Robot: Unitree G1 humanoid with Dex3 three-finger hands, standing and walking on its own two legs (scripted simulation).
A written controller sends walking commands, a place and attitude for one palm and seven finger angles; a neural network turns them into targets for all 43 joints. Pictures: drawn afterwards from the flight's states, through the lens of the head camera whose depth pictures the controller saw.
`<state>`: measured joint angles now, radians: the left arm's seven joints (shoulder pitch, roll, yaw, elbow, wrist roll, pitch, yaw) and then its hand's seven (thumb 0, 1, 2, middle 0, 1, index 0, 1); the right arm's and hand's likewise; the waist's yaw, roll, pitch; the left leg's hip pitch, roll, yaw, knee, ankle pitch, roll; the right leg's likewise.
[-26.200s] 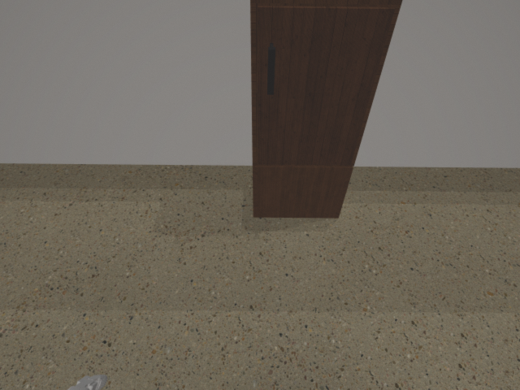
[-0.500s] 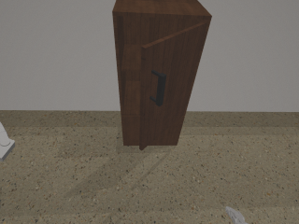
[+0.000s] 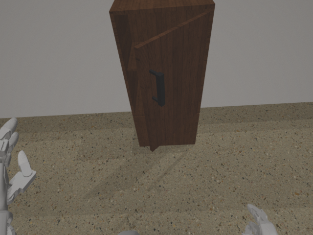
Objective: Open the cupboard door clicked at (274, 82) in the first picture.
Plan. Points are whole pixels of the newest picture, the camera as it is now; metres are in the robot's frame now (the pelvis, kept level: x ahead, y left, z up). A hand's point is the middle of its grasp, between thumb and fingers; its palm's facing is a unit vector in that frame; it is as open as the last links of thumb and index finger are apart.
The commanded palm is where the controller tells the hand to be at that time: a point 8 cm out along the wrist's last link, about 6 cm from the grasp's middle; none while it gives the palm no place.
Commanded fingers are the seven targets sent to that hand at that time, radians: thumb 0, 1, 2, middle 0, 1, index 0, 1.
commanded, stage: stop stepping back and stand still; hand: left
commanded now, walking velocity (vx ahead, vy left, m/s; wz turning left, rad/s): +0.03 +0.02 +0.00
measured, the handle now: (157, 88) +0.62 +0.05 +0.03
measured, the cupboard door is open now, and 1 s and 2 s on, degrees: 44 44 44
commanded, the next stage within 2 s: let the arm hang, fingers relaxed in 0.04 s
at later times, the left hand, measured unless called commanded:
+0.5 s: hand out of the picture +0.02 +0.18 -0.18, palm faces +0.11 -0.97 -0.22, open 6.9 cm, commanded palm none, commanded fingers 0.00 0.90 0.90 -0.20 -0.30 -0.20 -0.30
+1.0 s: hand out of the picture +0.00 +0.20 -0.17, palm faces +0.09 -0.98 -0.19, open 7.3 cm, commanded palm none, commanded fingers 0.00 0.90 0.90 -0.20 -0.30 -0.20 -0.30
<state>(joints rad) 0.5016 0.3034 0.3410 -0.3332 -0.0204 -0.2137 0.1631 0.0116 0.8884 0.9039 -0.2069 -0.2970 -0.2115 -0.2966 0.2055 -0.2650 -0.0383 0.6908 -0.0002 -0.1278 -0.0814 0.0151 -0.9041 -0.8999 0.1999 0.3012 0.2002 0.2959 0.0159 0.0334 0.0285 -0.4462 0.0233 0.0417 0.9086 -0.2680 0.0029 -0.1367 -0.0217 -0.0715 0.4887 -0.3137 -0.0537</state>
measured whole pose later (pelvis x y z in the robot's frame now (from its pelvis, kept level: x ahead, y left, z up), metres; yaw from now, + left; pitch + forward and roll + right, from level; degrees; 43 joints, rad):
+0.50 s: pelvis +0.01 +0.00 -0.02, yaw +5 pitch -1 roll +0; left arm 0.33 0.17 0.01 0.88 0.02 0.04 0.03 -0.01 1.01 0.90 -0.21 -0.30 -0.21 -0.30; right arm 0.24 -0.18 0.01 0.94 -0.03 0.05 -0.01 0.01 -0.91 -0.90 0.20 0.30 0.20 0.30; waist 0.00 0.00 0.07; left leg -0.32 0.01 -0.02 0.63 -0.28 0.00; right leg -0.25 0.03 -0.05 0.64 -0.37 -0.05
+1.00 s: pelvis +0.00 +0.03 +0.00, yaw +4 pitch -2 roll +0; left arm 0.26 0.13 0.00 1.14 0.01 0.00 0.03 0.00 0.91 0.90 -0.20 -0.29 -0.20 -0.29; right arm 0.29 -0.12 0.01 1.14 -0.03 0.01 -0.04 0.00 -0.91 -0.90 0.20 0.30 0.20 0.30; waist -0.01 0.02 0.04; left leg -0.20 -0.02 0.03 0.41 -0.17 0.03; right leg -0.14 -0.01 0.00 0.43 -0.25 0.00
